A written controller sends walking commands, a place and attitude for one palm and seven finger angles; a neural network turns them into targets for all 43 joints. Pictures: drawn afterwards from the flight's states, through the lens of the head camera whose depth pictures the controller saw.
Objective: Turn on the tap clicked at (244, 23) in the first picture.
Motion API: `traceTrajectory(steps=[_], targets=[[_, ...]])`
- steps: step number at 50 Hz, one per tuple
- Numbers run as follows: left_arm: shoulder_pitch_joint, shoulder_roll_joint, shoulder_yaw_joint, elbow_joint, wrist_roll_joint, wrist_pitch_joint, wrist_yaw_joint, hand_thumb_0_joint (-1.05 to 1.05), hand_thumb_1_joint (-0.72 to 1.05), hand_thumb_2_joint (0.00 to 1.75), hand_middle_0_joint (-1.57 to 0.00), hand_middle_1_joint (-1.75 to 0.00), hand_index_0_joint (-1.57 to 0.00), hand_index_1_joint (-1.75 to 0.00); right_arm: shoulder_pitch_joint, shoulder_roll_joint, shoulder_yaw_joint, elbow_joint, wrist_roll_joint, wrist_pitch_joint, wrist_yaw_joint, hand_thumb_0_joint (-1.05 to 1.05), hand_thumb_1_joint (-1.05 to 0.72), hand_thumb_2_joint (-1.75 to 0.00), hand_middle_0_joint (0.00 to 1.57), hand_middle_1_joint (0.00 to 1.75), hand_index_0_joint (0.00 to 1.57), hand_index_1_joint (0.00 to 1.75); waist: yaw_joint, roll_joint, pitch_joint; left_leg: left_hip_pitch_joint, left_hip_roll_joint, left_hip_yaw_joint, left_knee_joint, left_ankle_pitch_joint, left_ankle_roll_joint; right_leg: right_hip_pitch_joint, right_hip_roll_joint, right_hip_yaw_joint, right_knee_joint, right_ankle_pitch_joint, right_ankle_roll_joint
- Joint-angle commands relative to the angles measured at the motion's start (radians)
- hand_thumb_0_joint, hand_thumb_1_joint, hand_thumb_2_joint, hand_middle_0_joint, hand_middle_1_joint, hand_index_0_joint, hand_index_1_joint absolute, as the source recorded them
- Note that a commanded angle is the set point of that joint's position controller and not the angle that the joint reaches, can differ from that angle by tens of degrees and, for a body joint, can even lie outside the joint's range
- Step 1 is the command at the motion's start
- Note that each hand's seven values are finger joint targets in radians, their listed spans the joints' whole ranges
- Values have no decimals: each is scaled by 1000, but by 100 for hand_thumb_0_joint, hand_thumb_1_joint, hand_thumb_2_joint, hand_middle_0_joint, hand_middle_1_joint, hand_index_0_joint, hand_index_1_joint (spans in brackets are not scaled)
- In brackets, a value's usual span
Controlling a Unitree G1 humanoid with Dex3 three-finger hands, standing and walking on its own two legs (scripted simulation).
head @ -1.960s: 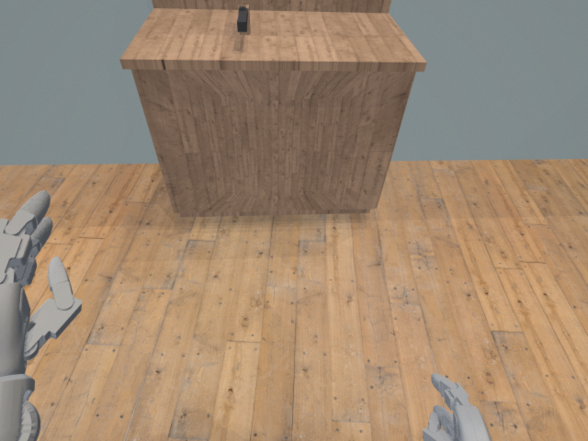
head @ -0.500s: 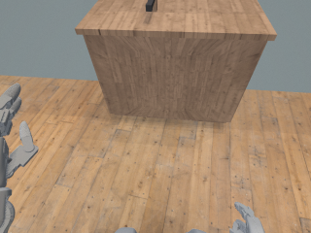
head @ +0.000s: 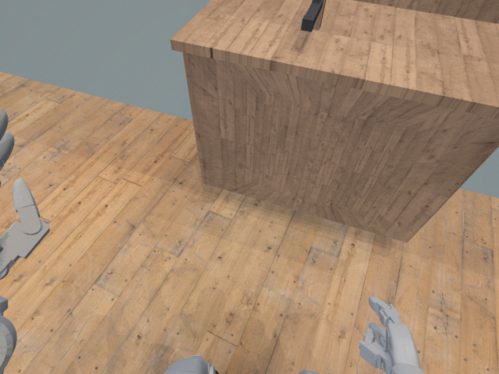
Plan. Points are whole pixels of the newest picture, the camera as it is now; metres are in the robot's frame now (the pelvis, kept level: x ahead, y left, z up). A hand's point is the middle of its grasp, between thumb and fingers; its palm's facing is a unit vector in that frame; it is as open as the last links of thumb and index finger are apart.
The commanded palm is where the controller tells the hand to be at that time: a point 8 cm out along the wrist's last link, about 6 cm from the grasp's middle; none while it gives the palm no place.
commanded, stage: walk to a spot facing it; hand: left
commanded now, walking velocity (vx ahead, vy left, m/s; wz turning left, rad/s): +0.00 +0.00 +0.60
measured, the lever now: (308, 23) +0.89 -0.11 +0.12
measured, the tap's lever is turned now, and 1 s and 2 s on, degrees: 0 0 0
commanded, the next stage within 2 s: none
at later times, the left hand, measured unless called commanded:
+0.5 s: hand (49, 318) +0.15 +0.19 +0.19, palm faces +0.66 -0.65 -0.37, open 7.4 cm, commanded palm +0.07 +0.22 +0.20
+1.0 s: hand out of the picture -0.02 +0.18 +0.22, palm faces +0.81 -0.44 -0.39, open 7.4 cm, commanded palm -0.08 +0.19 +0.20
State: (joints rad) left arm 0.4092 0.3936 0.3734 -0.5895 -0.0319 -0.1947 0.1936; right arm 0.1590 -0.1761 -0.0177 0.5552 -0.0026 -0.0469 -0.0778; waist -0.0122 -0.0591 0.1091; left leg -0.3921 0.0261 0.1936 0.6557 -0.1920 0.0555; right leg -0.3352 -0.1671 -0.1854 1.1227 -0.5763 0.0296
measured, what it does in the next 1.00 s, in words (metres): steps to the right, turning left: right foot, then left foot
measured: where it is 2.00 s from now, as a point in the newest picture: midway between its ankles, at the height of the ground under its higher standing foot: outside the picture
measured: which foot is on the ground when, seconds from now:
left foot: down 0.00-0.32, up 0.34-0.68, down 0.70-1.00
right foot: up 0.00-0.30, down 0.32-0.70, up 0.72-1.00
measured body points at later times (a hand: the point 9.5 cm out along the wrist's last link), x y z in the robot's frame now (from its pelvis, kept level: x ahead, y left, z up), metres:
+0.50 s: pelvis +0.02 -0.10 +0.02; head +0.03 -0.12 +0.47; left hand +0.11 +0.22 +0.21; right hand +0.26 -0.28 -0.07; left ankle -0.01 +0.04 -0.63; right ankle +0.06 -0.19 -0.71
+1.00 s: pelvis -0.05 -0.13 +0.03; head -0.05 -0.11 +0.48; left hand -0.07 +0.20 +0.24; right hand +0.19 -0.19 -0.06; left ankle -0.07 +0.01 -0.71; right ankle +0.03 -0.25 -0.65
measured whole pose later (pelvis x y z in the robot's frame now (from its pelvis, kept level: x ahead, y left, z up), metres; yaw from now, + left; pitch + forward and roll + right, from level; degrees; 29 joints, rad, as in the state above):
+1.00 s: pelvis -0.05 -0.13 +0.03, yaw +36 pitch +0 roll -3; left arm 0.50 0.38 0.36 -0.60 -0.03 -0.19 0.15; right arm 0.24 -0.12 0.05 0.61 0.01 -0.09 -0.03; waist 0.01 0.03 0.01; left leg -0.32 0.03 -0.09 0.47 -0.16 0.02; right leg -0.40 -0.04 -0.09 0.91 -0.44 0.07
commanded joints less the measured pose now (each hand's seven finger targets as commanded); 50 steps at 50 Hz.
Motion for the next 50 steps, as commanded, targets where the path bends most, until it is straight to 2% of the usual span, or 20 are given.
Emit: traceTrajectory(steps=[1,2,7,14,15,16,17,18,20,23,30,33,34,35,36,37,39,42,46,50], targets=[[-46,249,190,-266,-3,-66,-15,0,90,90,-20,-30,-20,-30,-31,-158,-58,-123,19,-42,26,0,-90,-90,20,30,20,30,-8,235,-301,389,360,-562,-230,580,196,-322,42,191,238,0,39],[26,282,238,-288,-9,-66,-13,0,90,90,-20,-30,-20,-30,-32,-163,-65,-120,19,-43,32,0,-90,-90,20,30,20,30,4,247,-307,338,329,-515,-244,473,179,-296,36,195,171,45,41],[203,177,219,-296,-54,-62,-25,0,90,90,-20,-30,-20,-30,-26,-138,-49,-132,23,-60,52,0,-90,-90,20,30,20,30,13,366,-271,57,199,-306,-331,166,71,-26,102,83,-181,204,60],[45,79,96,-121,-31,-13,-37,0,90,90,-20,-30,-20,-30,-1,-130,-29,-107,29,-103,24,0,-90,-90,20,30,20,30,18,245,-241,60,169,-357,-165,163,35,147,157,58,-642,248,71],[3,89,85,-104,-17,-5,-36,0,90,90,-20,-30,-20,-30,0,-116,-23,-104,33,-101,20,0,-90,-90,20,30,20,30,23,120,-239,5,108,-304,-69,43,-7,215,68,123,-792,379,43],[-32,149,95,-77,-2,12,-27,0,90,90,-20,-30,-20,-30,-5,-86,-17,-112,31,-94,16,0,-90,-90,20,30,20,30,14,-201,-202,-190,-22,-166,185,-246,-79,292,-181,383,-843,566,-47],[-96,200,122,-69,-12,27,-11,0,90,90,-20,-30,-20,-30,-36,-116,-25,-107,26,-107,3,0,-90,-90,20,30,20,30,34,-223,-188,-231,-56,-193,443,-391,-96,207,-307,493,-822,774,-115],[-148,164,67,-70,-8,30,-8,0,90,90,-20,-30,-20,-30,-44,-123,-19,-77,17,-109,-4,0,-90,-90,20,30,20,30,27,-149,-202,-219,-18,-245,576,-348,-100,182,-327,392,-798,783,-130],[-124,152,61,-102,8,7,-17,0,90,90,-20,-30,-20,-30,-73,-112,-20,-73,3,-93,-7,0,-90,-90,20,30,20,30,14,-104,-153,-229,15,-207,658,-246,-127,157,-242,275,-765,784,-131],[-93,184,95,-139,11,-20,-17,0,90,90,-20,-30,-20,-30,-107,-105,-11,-90,4,-66,-27,0,-90,-90,20,30,20,30,17,-90,-138,-149,33,-156,485,-223,-125,151,-182,89,-762,799,-102],[72,158,151,-160,-14,-27,8,0,90,90,-20,-30,-20,-30,-54,-105,-29,-147,-8,-38,-28,0,-90,-90,20,30,20,30,54,-107,-233,-37,28,-72,73,-267,-99,249,-226,126,-714,769,-147],[56,122,115,-150,-24,-23,4,0,90,90,-20,-30,-20,-30,-12,-109,-27,-151,-4,-25,-19,0,-90,-90,20,30,20,30,6,-56,-271,87,-5,-60,-161,-118,-91,229,-199,80,-572,722,-84],[35,121,104,-158,-26,-25,0,0,90,90,-20,-30,-20,-30,-2,-125,-35,-151,-1,-23,-21,0,-90,-90,20,30,20,30,-12,5,-287,188,13,-91,-235,-12,-70,160,-161,57,-451,678,-42],[17,120,89,-198,-32,-34,-5,0,90,90,-20,-30,-20,-30,-7,-156,-39,-160,1,-31,-20,0,-90,-90,20,30,20,30,-16,205,-281,262,158,-308,-298,253,12,0,-47,16,-258,440,19],[4,131,81,-227,-29,-61,-15,0,90,90,-20,-30,-20,-30,-4,-166,-40,-165,0,-50,-8,0,-90,-90,20,30,20,30,0,431,-237,348,365,-604,-299,741,136,-229,79,43,-85,-31,63],[12,169,110,-199,6,-76,-31,0,90,90,-20,-30,-20,-30,28,-144,-34,-132,-8,-65,7,0,-90,-90,20,30,20,30,6,404,-222,377,405,-684,-275,788,179,-323,64,126,25,-91,49],[-62,139,65,-247,26,-80,-49,0,90,90,-20,-30,-20,-30,-30,-153,-42,-114,3,-76,28,0,-90,-90,20,30,20,30,1,269,-200,299,328,-567,-271,464,167,-322,46,170,46,45,43],[-33,135,69,-325,13,-72,-38,0,90,90,-20,-30,-20,-30,-13,-163,-53,-110,18,-99,43,0,-90,-90,20,30,20,30,5,327,-213,204,192,-403,-330,102,95,-206,90,109,-36,185,51],[14,114,75,-240,-3,-52,-30,0,90,90,-20,-30,-20,-30,-28,-147,-31,-94,11,-101,36,0,-90,-90,20,30,20,30,0,348,-180,66,178,-463,-449,-357,102,-87,128,76,-146,168,48],[1,98,67,-114,-8,-28,-30,0,90,90,-20,-30,-20,-30,-34,-133,-14,-81,4,-91,18,0,-90,-90,20,30,20,30,18,331,-168,12,163,-486,-476,-477,98,63,185,26,-377,61,32]])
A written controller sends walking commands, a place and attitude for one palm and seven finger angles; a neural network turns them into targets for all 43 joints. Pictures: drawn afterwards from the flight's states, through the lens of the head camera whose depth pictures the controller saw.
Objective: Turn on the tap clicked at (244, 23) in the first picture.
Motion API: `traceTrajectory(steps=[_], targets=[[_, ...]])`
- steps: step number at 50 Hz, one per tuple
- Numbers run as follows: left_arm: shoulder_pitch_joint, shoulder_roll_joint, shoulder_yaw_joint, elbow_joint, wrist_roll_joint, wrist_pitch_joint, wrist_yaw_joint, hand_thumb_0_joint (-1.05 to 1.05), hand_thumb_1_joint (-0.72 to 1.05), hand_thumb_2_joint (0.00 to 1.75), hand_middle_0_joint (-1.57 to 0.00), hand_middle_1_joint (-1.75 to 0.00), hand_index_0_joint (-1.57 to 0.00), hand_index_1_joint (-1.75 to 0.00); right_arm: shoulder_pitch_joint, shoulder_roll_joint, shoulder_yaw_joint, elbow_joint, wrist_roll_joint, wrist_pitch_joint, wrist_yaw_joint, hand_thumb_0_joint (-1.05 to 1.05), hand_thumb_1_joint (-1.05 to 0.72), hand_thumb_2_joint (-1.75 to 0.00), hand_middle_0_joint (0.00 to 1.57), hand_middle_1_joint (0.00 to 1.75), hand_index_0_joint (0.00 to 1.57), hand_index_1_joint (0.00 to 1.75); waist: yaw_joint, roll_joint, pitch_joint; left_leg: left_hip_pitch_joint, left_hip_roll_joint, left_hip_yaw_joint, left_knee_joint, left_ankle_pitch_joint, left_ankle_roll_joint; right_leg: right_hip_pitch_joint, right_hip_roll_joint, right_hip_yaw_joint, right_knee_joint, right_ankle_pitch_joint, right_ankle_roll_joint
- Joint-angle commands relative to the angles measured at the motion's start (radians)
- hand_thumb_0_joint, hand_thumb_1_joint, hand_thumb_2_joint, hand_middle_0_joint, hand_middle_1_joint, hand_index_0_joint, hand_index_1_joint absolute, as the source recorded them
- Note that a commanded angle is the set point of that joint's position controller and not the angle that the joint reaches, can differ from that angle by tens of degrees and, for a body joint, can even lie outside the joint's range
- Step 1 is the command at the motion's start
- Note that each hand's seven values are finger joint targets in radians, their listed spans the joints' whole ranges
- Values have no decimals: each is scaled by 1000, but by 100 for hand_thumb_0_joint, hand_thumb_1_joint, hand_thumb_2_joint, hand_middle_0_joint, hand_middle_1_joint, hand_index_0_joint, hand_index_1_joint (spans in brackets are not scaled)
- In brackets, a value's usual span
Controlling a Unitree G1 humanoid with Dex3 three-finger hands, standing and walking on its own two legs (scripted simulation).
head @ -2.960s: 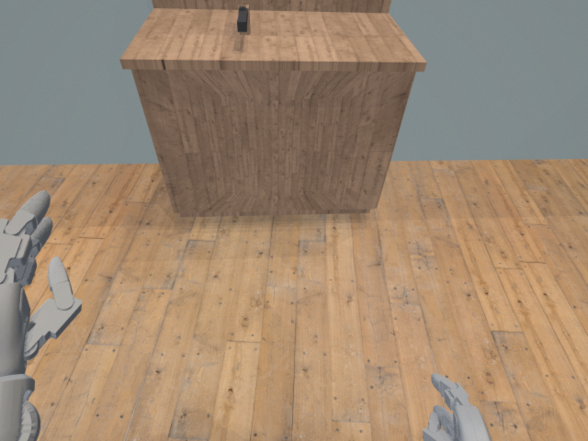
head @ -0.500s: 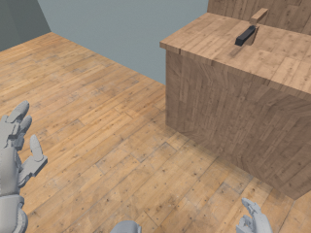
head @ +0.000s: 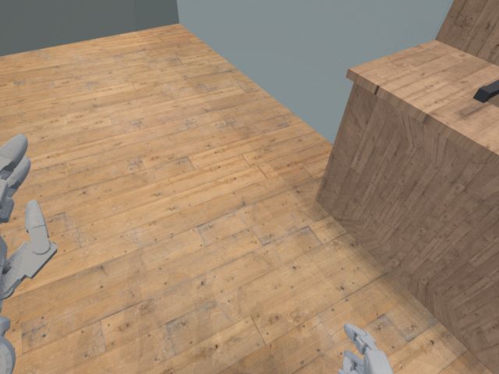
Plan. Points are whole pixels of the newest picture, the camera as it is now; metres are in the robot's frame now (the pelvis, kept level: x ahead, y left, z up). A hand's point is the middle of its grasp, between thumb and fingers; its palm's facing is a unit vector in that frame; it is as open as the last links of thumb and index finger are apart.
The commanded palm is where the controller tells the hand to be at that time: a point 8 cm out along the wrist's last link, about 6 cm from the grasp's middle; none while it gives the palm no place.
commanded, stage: walk to a spot facing it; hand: left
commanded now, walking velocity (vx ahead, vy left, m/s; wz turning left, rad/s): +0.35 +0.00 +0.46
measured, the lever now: (483, 94) +0.77 -0.54 +0.09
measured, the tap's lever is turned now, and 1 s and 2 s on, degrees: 0 0 0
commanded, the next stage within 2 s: turn to face it in 1.28 s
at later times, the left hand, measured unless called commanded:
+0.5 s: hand (0, 293) +0.15 +0.26 +0.19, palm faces +0.62 -0.64 -0.46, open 7.4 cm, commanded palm +0.09 +0.29 +0.17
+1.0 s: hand out of the picture +0.20 +0.31 +0.18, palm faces +0.75 -0.49 -0.43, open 7.4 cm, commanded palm +0.16 +0.31 +0.17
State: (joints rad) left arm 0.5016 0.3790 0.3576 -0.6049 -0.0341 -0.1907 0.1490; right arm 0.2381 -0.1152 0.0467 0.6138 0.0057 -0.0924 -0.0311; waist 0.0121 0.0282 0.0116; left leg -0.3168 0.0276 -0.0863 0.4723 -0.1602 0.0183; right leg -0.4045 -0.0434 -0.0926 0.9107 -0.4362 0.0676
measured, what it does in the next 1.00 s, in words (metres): walks ahead, turning left: right foot, then left foot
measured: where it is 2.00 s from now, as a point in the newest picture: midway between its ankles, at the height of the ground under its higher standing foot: outside the picture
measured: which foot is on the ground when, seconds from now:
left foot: down 0.00-0.10, up 0.12-0.58, down 0.60-1.00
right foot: up 0.00-0.08, down 0.10-0.60, up 0.62-0.98, down 1.00-1.00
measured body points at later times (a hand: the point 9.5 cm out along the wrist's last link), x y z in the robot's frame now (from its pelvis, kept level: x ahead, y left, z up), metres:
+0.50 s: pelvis +0.01 -0.02 +0.00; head +0.04 -0.04 +0.45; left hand +0.11 +0.29 +0.21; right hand +0.23 -0.25 -0.10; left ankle +0.06 +0.14 -0.69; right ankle -0.03 -0.11 -0.74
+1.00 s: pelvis +0.12 -0.01 -0.01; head +0.12 -0.02 +0.44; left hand +0.15 +0.33 +0.21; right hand +0.34 -0.12 -0.11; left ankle +0.06 +0.12 -0.74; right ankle +0.19 -0.10 -0.74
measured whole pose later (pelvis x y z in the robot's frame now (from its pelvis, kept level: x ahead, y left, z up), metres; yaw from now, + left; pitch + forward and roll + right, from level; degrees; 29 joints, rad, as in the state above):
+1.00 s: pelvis +0.12 -0.01 -0.01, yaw +23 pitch +0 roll +0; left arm 0.45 0.37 0.39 -0.45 -0.02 -0.23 0.16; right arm 0.24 -0.14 0.03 0.64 0.01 -0.10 -0.06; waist 0.06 0.05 -0.01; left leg -0.26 0.07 0.06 0.57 -0.31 -0.01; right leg -0.31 -0.08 -0.16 0.59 -0.38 0.05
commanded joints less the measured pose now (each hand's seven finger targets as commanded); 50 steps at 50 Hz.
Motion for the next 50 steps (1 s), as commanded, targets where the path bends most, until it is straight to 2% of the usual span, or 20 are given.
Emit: traceTrajectory(steps=[1,3,4,5,6,7,9,12,24,26,28,29,30,31,32,33,38,47,49,50], targets=[[-97,111,82,-74,-5,-23,13,0,90,90,-20,-30,-20,-30,-113,-190,-75,-135,-7,-43,-30,0,-90,-90,20,30,20,30,0,234,-75,-72,153,-209,-271,-503,129,184,77,-78,-249,-103,-13],[-119,92,53,-55,-1,-9,4,0,90,90,-20,-30,-20,-30,-134,-176,-64,-135,-5,-35,-31,0,-90,-90,20,30,20,30,17,198,-72,-178,115,-179,-167,-486,96,346,61,-58,-479,-70,-35],[-118,109,58,-35,8,-2,1,0,90,90,-20,-30,-20,-30,-122,-164,-64,-128,-2,-29,-28,0,-90,-90,20,30,20,30,26,63,-79,-274,58,-95,37,-454,63,430,-43,51,-607,-64,-82],[-137,153,67,-26,15,10,0,0,90,90,-20,-30,-20,-30,-118,-134,-62,-131,0,-19,-23,0,-90,-90,20,30,20,30,29,-259,-56,-493,-47,50,368,-423,1,503,-312,364,-736,-204,-172],[-194,207,89,-41,-4,6,3,0,90,90,-20,-30,-20,-30,-158,-181,-78,-124,-4,-31,-34,0,-90,-90,20,30,20,30,23,-323,18,-550,-53,59,679,-352,-42,357,-474,585,-802,-229,-219],[-230,208,112,-53,-11,-10,7,0,90,90,-20,-30,-20,-30,-181,-207,-81,-102,-29,-34,-39,0,-90,-90,20,30,20,30,18,-158,20,-511,-20,36,783,-309,-52,285,-467,479,-787,-116,-216],[-140,157,72,-10,-5,-14,0,0,90,90,-20,-30,-20,-30,-142,-194,-83,-106,-20,-25,-32,0,-90,-90,20,30,20,30,-16,-155,19,-496,15,44,843,-151,-68,276,-346,295,-732,6,-152],[-193,180,77,-68,1,-36,4,0,90,90,-20,-30,-20,-30,-181,-193,-81,-108,-11,-11,-46,0,-90,-90,20,30,20,30,-13,-108,44,-485,34,106,813,-109,-77,298,-301,77,-696,267,-133],[-49,150,133,-86,-11,-44,52,0,90,90,-20,-30,-20,-30,-89,-182,-112,-201,-2,-4,-33,0,-90,-90,20,30,20,30,42,-251,-56,-290,34,304,225,-157,-27,487,-321,-39,-560,601,-187],[-72,147,125,-106,-9,-41,60,0,90,90,-20,-30,-20,-30,-82,-180,-113,-205,-1,-2,-37,0,-90,-90,20,30,20,30,35,-255,-94,-158,-12,347,136,-175,-10,455,-310,-70,-451,688,-179],[-139,138,86,-165,-12,-43,61,0,90,90,-20,-30,-20,-30,-54,-190,-118,-209,-1,-1,-46,0,-90,-90,20,30,20,30,-33,-128,-203,165,-64,365,-4,-68,16,317,-258,-154,-116,698,-113],[-165,145,90,-189,-5,-61,61,0,90,90,-20,-30,-20,-30,-61,-206,-119,-212,-1,-2,-50,0,-90,-90,20,30,20,30,-52,68,-246,392,40,178,-24,-2,69,101,-196,-160,125,474,-67],[-166,135,81,-217,-5,-79,61,0,90,90,-20,-30,-20,-30,-80,-219,-112,-212,-9,-8,-43,0,-90,-90,20,30,20,30,-34,341,-245,530,333,-291,-84,255,211,-195,-48,-96,374,-120,-27],[-202,197,105,-216,18,-89,66,0,90,90,-20,-30,-20,-30,-79,-197,-85,-208,-13,-18,-32,0,-90,-90,20,30,20,30,-37,269,-212,503,419,-470,-121,361,288,-281,-16,28,518,-189,-53],[-233,225,110,-143,23,-88,46,0,90,90,-20,-30,-20,-30,-95,-206,-89,-190,-1,-24,-20,0,-90,-90,20,30,20,30,-40,116,-144,376,408,-454,-154,234,276,-302,-48,82,527,-141,-57],[-212,216,120,-129,23,-81,29,0,90,90,-20,-30,-20,-30,-122,-215,-100,-168,3,-18,-21,0,-90,-90,20,30,20,30,-22,105,-122,276,386,-360,-162,70,268,-296,-102,105,496,-82,-42],[-61,198,169,-314,1,-110,23,0,90,90,-20,-30,-20,-30,-129,-167,-89,-141,8,-54,-16,0,-90,-90,20,30,20,30,7,224,-90,46,242,-36,-238,-163,173,-152,-107,19,216,98,-22],[-164,63,47,55,14,-69,10,0,90,90,-20,-30,-20,-30,-97,-191,-93,-111,7,-59,-49,0,-90,-90,20,30,20,30,2,108,-54,-1,204,75,-126,-350,112,140,13,-127,-318,64,-4],[-216,78,29,61,25,-54,15,0,90,90,-20,-30,-20,-30,-101,-177,-81,-108,9,-46,-53,0,-90,-90,20,30,20,30,3,13,-73,-69,146,95,99,-331,77,274,-35,-39,-489,46,-42],[-248,118,39,43,36,-47,18,0,90,90,-20,-30,-20,-30,-94,-152,-75,-112,10,-38,-50,0,-90,-90,20,30,20,30,2,-209,-106,-223,66,170,381,-325,44,397,-222,228,-589,-4,-122]])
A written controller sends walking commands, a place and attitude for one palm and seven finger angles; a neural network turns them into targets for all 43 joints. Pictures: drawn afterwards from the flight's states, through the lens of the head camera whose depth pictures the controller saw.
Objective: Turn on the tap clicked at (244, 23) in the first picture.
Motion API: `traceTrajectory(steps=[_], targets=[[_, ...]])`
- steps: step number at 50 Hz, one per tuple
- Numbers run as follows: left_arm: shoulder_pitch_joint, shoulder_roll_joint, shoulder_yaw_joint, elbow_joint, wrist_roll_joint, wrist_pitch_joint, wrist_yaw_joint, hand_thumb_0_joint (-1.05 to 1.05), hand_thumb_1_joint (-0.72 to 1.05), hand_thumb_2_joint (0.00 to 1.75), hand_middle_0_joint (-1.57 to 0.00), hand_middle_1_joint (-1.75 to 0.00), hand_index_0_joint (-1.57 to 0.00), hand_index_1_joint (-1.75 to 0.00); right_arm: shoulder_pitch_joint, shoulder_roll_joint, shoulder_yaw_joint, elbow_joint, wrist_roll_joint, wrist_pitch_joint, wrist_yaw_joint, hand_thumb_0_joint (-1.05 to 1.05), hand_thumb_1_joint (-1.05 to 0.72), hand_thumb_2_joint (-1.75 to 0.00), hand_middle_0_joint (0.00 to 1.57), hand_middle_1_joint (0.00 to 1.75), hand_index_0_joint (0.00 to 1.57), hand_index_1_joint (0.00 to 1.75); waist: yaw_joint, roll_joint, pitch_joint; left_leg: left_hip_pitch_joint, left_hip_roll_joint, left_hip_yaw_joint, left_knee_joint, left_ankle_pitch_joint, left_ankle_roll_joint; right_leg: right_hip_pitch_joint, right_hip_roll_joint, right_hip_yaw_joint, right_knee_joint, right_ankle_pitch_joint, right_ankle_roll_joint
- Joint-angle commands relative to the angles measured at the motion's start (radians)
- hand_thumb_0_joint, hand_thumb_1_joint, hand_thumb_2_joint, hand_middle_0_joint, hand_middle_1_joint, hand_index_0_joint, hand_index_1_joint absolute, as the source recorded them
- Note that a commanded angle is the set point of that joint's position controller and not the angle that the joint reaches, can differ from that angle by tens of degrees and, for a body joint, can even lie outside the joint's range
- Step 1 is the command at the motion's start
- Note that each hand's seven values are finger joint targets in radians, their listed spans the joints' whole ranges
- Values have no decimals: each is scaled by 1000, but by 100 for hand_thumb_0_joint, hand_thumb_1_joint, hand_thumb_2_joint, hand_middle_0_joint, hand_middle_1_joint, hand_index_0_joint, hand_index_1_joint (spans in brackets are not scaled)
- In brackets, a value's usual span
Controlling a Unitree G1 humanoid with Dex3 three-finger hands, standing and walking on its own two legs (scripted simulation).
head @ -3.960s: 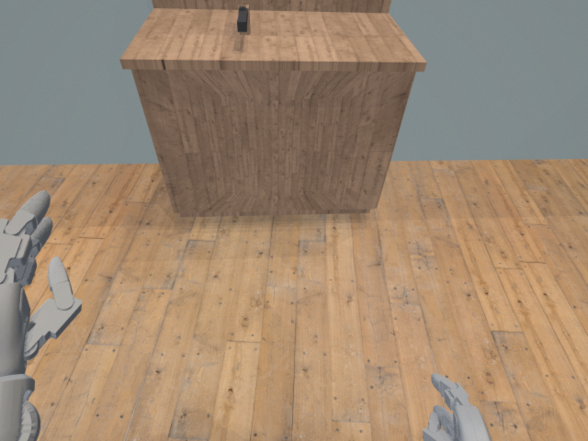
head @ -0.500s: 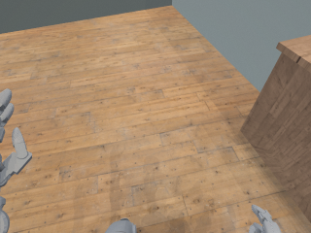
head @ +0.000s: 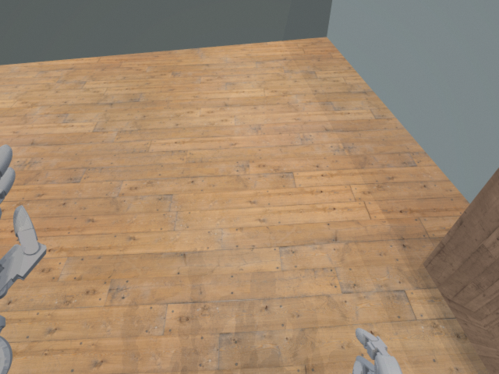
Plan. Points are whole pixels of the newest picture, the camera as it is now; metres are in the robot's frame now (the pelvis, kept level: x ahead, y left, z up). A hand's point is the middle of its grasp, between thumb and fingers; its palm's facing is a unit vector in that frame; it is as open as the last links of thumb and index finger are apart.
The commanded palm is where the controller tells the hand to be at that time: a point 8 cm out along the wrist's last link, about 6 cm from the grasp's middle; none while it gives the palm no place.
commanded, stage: walk to a spot facing it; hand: left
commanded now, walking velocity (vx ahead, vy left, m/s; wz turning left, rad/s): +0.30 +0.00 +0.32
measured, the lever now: out of the picture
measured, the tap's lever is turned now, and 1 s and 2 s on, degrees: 0 0 0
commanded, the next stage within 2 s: turn to face it in 0.28 s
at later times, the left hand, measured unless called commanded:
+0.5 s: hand (74, 192) +0.30 +0.28 +0.17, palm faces +0.53 -0.73 -0.44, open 7.4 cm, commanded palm +0.22 +0.31 +0.18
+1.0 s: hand (182, 158) +0.37 +0.15 +0.18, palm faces +0.28 -0.86 -0.42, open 7.4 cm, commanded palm +0.31 +0.21 +0.18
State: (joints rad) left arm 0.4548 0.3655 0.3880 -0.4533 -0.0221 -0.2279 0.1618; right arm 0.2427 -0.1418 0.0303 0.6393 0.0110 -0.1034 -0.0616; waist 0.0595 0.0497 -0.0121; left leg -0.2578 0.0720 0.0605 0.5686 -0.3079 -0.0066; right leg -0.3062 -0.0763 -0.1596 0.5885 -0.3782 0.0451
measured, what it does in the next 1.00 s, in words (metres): walks ahead: left foot, then right foot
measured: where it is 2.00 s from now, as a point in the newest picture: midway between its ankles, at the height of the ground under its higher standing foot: outside the picture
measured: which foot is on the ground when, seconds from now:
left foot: down 0.00-0.00, up 0.02-0.36, down 0.38-0.74, up 0.76-1.00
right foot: down 0.00-0.38, up 0.40-0.70, down 0.72-1.00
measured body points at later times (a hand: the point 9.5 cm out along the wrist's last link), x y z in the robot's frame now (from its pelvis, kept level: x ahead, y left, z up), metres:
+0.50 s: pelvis +0.11 +0.00 -0.01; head +0.14 +0.02 +0.44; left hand +0.26 +0.32 +0.20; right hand +0.31 -0.20 -0.10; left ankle +0.16 +0.12 -0.73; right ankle +0.09 -0.12 -0.66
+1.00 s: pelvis +0.13 -0.06 +0.00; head +0.18 -0.07 +0.45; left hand +0.35 +0.19 +0.20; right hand +0.31 -0.33 -0.08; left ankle +0.12 +0.10 -0.67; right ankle +0.19 -0.11 -0.73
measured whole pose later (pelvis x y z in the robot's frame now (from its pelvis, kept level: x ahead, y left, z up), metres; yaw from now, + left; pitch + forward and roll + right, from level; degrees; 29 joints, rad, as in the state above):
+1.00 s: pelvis +0.13 -0.06 +0.00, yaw -3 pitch +1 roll +3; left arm 0.48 0.37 0.34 -0.57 -0.05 -0.20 0.14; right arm 0.12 -0.26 -0.03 0.57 0.00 -0.03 -0.04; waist -0.02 -0.04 0.08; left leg -0.43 0.05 0.04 0.97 -0.42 -0.08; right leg -0.36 0.05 -0.02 0.53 -0.18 -0.10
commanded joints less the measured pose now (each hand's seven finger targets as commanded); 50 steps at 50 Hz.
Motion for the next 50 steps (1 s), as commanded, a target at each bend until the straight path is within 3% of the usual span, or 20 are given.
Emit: traceTrajectory(steps=[1,2,3,6,9,14,17,18,19,20,22,27,30,35,36,37,38,40,44,50], targets=[[-227,190,28,-131,18,-2,10,0,90,90,-20,-30,-20,-30,-150,-138,-60,-154,7,-30,-22,0,-90,-90,20,30,20,30,-21,-405,-43,-488,-75,20,567,-280,23,361,-386,624,-344,46,-209],[-251,196,35,-167,7,-4,15,0,90,90,-20,-30,-20,-30,-181,-163,-60,-151,-4,-31,-21,0,-90,-90,20,30,20,30,-20,-254,-13,-549,-47,-70,692,-235,8,360,-439,620,-351,175,-237],[-294,173,11,-234,6,-21,10,0,90,90,-20,-30,-20,-30,-157,-166,-72,-144,-2,-40,-13,0,-90,-90,20,30,20,30,-46,-227,-37,-490,-3,-111,695,-151,2,307,-402,545,-340,102,-222],[-151,234,95,-343,8,-54,16,0,90,90,-20,-30,-20,-30,-178,-168,-69,-149,-1,-10,-7,0,-90,-90,20,30,20,30,-39,-137,45,-449,37,-74,651,-83,-14,195,-349,308,-319,266,-210],[-62,241,151,-379,0,-59,24,0,90,90,-20,-30,-20,-30,-167,-140,-68,-179,-6,9,-4,0,-90,-90,20,30,20,30,-45,-152,-10,-307,46,6,382,-53,-13,205,-300,85,-271,406,-170],[95,192,177,-337,-27,-46,46,0,90,90,-20,-30,-20,-30,-120,-126,-89,-228,-7,17,0,0,-90,-90,20,30,20,30,-18,-181,-78,-200,-24,159,84,-1,-11,296,-281,35,-130,673,-155],[89,152,132,-313,-33,-41,49,0,90,90,-20,-30,-20,-30,-47,-147,-112,-221,-4,21,-9,0,-90,-90,20,30,20,30,-96,-70,-190,143,-75,165,-102,175,12,153,-213,-82,267,633,-60],[53,154,126,-351,-30,-59,47,0,90,90,-20,-30,-20,-30,-66,-162,-115,-231,-4,18,-8,0,-90,-90,20,30,20,30,-102,119,-216,303,67,-82,-131,331,103,-49,-105,-84,511,242,-7],[58,169,139,-358,-33,-74,47,0,90,90,-20,-30,-20,-30,-81,-184,-113,-235,-3,7,-3,0,-90,-90,20,30,20,30,-76,323,-230,402,355,-531,-154,739,274,-287,18,11,713,-291,24],[17,231,163,-319,-9,-73,42,0,90,90,-20,-30,-20,-30,-75,-182,-100,-222,-4,5,10,0,-90,-90,20,30,20,30,-85,166,-195,351,394,-592,-175,705,316,-340,9,134,785,-286,-10],[-48,230,149,-298,-11,-62,7,0,90,90,-20,-30,-20,-30,-107,-200,-116,-190,9,10,9,0,-90,-90,20,30,20,30,-67,56,-136,185,344,-406,-198,455,271,-319,-51,163,711,-156,-4],[-60,200,109,-476,-11,-67,4,0,90,90,-20,-30,-20,-30,-129,-164,-74,-177,0,-37,16,0,-90,-90,20,30,20,30,-49,221,-107,-4,227,-45,-263,281,147,-109,-16,76,375,24,-1],[-51,159,92,-367,-12,-52,7,0,90,90,-20,-30,-20,-30,-113,-163,-67,-173,-5,-62,18,0,-90,-90,20,30,20,30,-53,220,-94,-34,261,-24,-266,187,123,-27,15,44,216,23,5],[-133,123,63,-141,-3,-11,-6,0,90,90,-20,-30,-20,-30,-113,-160,-71,-164,-4,-51,17,0,-90,-90,20,30,20,30,-39,49,-62,-61,228,68,-12,-7,31,74,44,35,-58,122,6],[-175,134,53,-123,5,-9,-8,0,90,90,-20,-30,-20,-30,-98,-147,-71,-163,-2,-46,19,0,-90,-90,20,30,20,30,-51,-110,-50,-74,151,93,148,-79,-2,54,-29,176,-159,239,-38],[-170,151,46,-93,9,3,-6,0,90,90,-20,-30,-20,-30,-107,-122,-63,-180,-4,-40,16,0,-90,-90,20,30,20,30,-53,-349,-45,-234,22,104,345,-248,-42,109,-196,491,-226,482,-129],[-218,170,55,-120,-2,10,-2,0,90,90,-20,-30,-20,-30,-158,-130,-53,-189,-9,-45,14,0,-90,-90,20,30,20,30,-36,-378,-36,-304,-13,15,512,-330,-58,109,-300,608,-264,644,-197],[-205,164,48,-141,-8,6,-5,0,90,90,-20,-30,-20,-30,-147,-139,-61,-182,-3,-28,21,0,-90,-90,20,30,20,30,-47,-298,-67,-310,13,-68,651,-192,-74,131,-255,583,-252,557,-195],[-103,202,99,-315,-24,-37,9,0,90,90,-20,-30,-20,-30,-185,-136,-44,-193,-8,20,20,0,-90,-90,20,30,20,30,-40,-112,-143,-296,-4,-50,575,-124,-79,211,-182,403,-187,656,-198],[85,232,192,-357,-46,-56,22,0,90,90,-20,-30,-20,-30,-177,-157,-73,-231,-9,40,33,0,-90,-90,20,30,20,30,-12,-104,-193,-218,-27,-25,257,-126,-72,236,-160,493,-209,550,-226]])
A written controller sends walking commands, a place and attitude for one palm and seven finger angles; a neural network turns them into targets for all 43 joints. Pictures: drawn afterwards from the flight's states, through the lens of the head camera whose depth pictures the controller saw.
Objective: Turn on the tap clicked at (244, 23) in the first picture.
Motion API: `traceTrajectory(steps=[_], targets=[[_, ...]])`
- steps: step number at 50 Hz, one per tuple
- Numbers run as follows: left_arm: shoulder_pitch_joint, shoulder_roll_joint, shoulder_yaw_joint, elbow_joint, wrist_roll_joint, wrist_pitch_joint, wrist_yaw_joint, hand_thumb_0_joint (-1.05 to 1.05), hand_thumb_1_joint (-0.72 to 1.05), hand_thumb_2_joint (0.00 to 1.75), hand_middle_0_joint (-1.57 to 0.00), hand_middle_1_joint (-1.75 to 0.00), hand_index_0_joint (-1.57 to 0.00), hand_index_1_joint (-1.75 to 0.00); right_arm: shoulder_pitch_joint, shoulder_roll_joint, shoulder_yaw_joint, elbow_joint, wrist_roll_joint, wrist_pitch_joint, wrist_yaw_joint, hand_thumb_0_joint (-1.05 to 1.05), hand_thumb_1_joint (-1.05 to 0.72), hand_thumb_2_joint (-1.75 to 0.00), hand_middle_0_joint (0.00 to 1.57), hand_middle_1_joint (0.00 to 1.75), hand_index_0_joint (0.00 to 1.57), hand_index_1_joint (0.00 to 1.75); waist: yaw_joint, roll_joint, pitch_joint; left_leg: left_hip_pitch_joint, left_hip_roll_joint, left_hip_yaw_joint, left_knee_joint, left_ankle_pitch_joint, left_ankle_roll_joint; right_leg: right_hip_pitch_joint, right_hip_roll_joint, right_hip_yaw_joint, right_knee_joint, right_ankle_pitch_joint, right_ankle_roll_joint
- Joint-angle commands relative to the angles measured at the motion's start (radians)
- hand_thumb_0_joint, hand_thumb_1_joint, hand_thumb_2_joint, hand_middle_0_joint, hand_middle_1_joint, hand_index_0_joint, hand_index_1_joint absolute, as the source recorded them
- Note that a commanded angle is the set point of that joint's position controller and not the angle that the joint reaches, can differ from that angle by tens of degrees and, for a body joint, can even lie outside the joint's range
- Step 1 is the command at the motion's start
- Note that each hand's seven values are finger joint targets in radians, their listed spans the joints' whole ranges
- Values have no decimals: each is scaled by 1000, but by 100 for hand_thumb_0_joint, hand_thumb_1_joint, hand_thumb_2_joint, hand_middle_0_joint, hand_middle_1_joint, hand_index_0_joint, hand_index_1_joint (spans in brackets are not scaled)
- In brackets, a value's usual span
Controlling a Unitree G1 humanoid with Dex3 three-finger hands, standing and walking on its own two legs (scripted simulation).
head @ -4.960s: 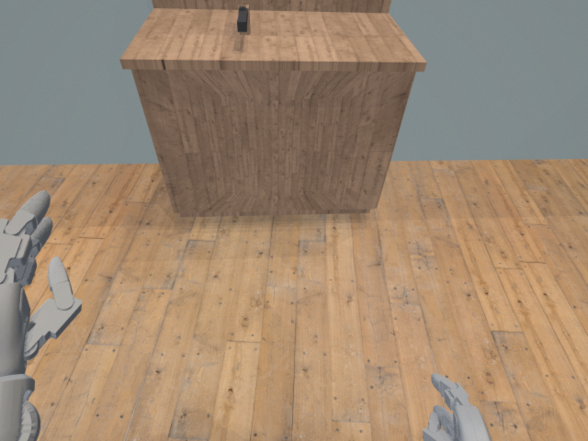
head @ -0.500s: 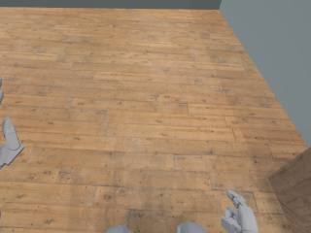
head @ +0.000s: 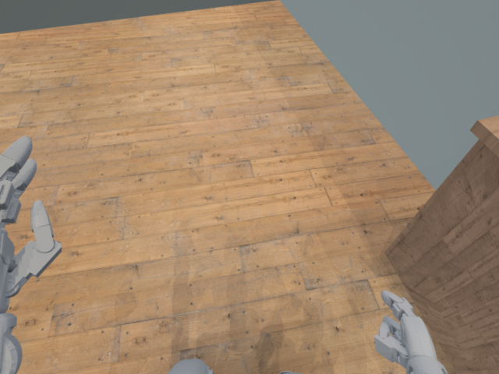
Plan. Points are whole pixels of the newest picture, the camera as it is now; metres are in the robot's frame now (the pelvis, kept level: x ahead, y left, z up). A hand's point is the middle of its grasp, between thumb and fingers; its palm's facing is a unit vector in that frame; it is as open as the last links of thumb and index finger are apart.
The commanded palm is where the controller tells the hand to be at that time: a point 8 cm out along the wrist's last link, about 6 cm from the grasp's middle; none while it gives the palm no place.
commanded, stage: turn to face it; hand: left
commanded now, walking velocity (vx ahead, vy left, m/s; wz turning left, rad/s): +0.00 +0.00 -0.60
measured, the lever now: out of the picture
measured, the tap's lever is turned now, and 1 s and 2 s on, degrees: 0 0 0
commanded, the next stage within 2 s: none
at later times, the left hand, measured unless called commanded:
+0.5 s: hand (139, 246) +0.23 +0.13 +0.17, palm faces +0.12 -0.87 -0.47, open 7.4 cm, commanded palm +0.18 +0.19 +0.18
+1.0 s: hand (184, 306) +0.17 +0.07 +0.17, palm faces -0.11 -0.92 -0.39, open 7.4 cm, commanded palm +0.15 +0.13 +0.18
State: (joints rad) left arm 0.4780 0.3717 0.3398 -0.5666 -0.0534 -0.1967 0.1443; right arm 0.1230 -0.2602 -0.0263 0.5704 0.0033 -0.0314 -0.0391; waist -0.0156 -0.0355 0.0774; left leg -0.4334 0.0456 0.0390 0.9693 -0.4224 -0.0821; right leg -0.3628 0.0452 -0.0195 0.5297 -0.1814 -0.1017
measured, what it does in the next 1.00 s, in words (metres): walks backwards, turning right: left foot, then right foot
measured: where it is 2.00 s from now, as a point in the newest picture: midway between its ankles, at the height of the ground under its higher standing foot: outside the picture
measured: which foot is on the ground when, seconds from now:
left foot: up 0.00-0.16, down 0.18-0.52, up 0.54-0.94, down 0.96-1.00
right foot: down 0.00-0.20, up 0.22-0.48, down 0.50-0.96, up 0.98-1.00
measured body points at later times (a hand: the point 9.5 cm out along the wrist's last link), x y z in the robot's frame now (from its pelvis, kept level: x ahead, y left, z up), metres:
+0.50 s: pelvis -0.06 -0.02 -0.01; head -0.03 -0.05 +0.43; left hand +0.22 +0.18 +0.20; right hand +0.05 -0.24 -0.12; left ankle -0.02 +0.15 -0.73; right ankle -0.07 -0.13 -0.74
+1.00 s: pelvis -0.14 -0.01 -0.01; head -0.11 -0.02 +0.44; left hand +0.17 +0.12 +0.19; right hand -0.12 -0.33 -0.08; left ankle -0.07 +0.10 -0.74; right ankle -0.08 -0.12 -0.72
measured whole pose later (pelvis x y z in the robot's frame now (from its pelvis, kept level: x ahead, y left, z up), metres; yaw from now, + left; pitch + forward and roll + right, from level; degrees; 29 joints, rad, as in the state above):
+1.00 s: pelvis -0.14 -0.01 -0.01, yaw -34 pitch +0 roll +2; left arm 0.47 0.38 0.38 -0.55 -0.04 -0.18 0.15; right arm 0.16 -0.23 -0.02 0.53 0.01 0.05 -0.03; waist 0.03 -0.08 0.05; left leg -0.24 0.03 0.09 0.53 -0.29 -0.02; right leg -0.49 0.11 0.08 0.65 -0.24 -0.03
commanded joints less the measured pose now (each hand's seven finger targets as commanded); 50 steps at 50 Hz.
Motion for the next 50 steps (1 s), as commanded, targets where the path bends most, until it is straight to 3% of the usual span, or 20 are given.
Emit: traceTrajectory(steps=[1,5,8,9,10,12,16,23,24,26,27,29,32,42,45,46,47,48,49,50], targets=[[76,218,242,-231,-16,-86,38,0,90,90,-20,-30,-20,-30,-45,-42,-18,-165,1,-27,15,0,-90,-90,20,30,20,30,62,-19,-298,-38,-3,-2,-177,-18,5,310,-282,366,-147,355,-80],[78,183,212,-165,-11,-63,28,0,90,90,-20,-30,-20,-30,-11,-60,-24,-178,20,1,21,0,-90,-90,20,30,20,30,46,-67,-296,71,-1,-13,-341,9,19,245,-259,398,-144,285,-49],[28,174,175,-171,-4,-56,21,0,90,90,-20,-30,-20,-30,15,-75,-26,-181,21,14,13,0,-90,-90,20,30,20,30,25,0,-263,300,56,-18,-560,119,55,49,-177,345,-84,75,26],[4,173,170,-176,-2,-60,17,0,90,90,-20,-30,-20,-30,9,-91,-31,-188,16,14,7,0,-90,-90,20,30,20,30,25,78,-222,337,165,-120,-622,114,107,-66,-102,294,2,-52,63],[-16,171,164,-193,7,-63,10,0,90,90,-20,-30,-20,-30,-7,-104,-34,-201,16,13,3,0,-90,-90,20,30,20,30,38,251,-175,347,322,-235,-660,240,176,-182,-7,181,197,-247,106],[-80,222,186,-198,34,-66,13,0,90,90,-20,-30,-20,-30,-32,-55,-18,-181,3,-8,-1,0,-90,-90,20,30,20,30,55,320,-113,167,435,-233,-704,257,243,-191,-39,73,599,-294,140],[-195,113,44,-227,40,-50,3,0,90,90,-20,-30,-20,-30,22,-77,-28,-162,16,-32,20,0,-90,-90,20,30,20,30,32,292,-54,201,326,45,-613,494,163,-139,-73,-28,427,-248,162],[-144,159,115,-125,33,-35,3,0,90,90,-20,-30,-20,-30,46,-76,-27,-160,11,-62,38,0,-90,-90,20,30,20,30,32,251,-125,204,296,122,-392,455,84,163,-38,-142,-5,-78,159],[-131,173,133,-126,34,-38,2,0,90,90,-20,-30,-20,-30,50,-68,-28,-158,17,-60,44,0,-90,-90,20,30,20,30,33,169,-159,173,255,149,-271,390,60,234,-80,-87,-71,34,131],[-72,263,227,-128,25,-50,19,0,90,90,-20,-30,-20,-30,-2,-22,-7,-186,12,-51,38,0,-90,-90,20,30,20,30,56,-243,-204,-165,46,111,129,-237,-11,390,-367,385,-109,740,-46],[-23,230,224,-104,5,-33,17,0,90,90,-20,-30,-20,-30,-25,-29,-17,-178,21,-37,38,0,-90,-90,20,30,20,30,57,-234,-263,-161,65,-17,236,-209,-12,361,-403,426,-111,710,-54],[83,257,269,-190,-11,-40,15,0,90,90,-20,-30,-20,-30,-44,-7,-5,-187,16,-5,40,0,-90,-90,20,30,20,30,45,-95,-249,-203,82,-71,310,-103,-12,354,-356,397,-88,535,-79],[109,221,265,-228,-21,-61,21,0,90,90,-20,-30,-20,-30,-65,0,7,-163,12,34,42,0,-90,-90,20,30,20,30,27,-31,-294,-180,68,-47,230,-13,-25,356,-293,261,-93,464,-54],[41,176,177,-183,-14,-31,32,0,90,90,-20,-30,-20,-30,-43,-70,-34,-171,16,38,17,0,-90,-90,20,30,20,30,52,-77,-231,70,-1,-17,-217,-67,15,128,-266,432,-229,15,-67],[-4,173,156,-170,1,-31,24,0,90,90,-20,-30,-20,-30,-6,-70,-26,-170,12,48,18,0,-90,-90,20,30,20,30,39,-71,-228,250,-14,13,-443,-12,43,10,-207,416,-239,-111,-5],[-32,169,141,-186,3,-37,18,0,90,90,-20,-30,-20,-30,5,-74,-26,-172,9,46,16,0,-90,-90,20,30,20,30,29,-27,-216,340,10,11,-546,12,63,-61,-168,390,-203,-154,29],[-70,171,129,-221,3,-45,13,0,90,90,-20,-30,-20,-30,2,-86,-30,-179,5,41,8,0,-90,-90,20,30,20,30,27,80,-179,391,110,-72,-636,0,99,-160,-104,340,-85,-188,59],[-98,171,140,-231,12,-59,7,0,90,90,-20,-30,-20,-30,-19,-98,-27,-186,-8,35,4,0,-90,-90,20,30,20,30,33,284,-136,400,304,-239,-716,55,178,-278,0,198,163,-263,107],[-125,189,140,-244,37,-64,10,0,90,90,-20,-30,-20,-30,-14,-73,-28,-197,1,21,2,0,-90,-90,20,30,20,30,41,321,-126,336,429,-290,-718,221,245,-291,2,76,460,-293,139],[-139,217,169,-231,48,-65,16,0,90,90,-20,-30,-20,-30,-37,-45,-17,-183,1,8,2,0,-90,-90,20,30,20,30,49,320,-114,185,434,-212,-725,181,245,-232,-31,78,664,-271,141]])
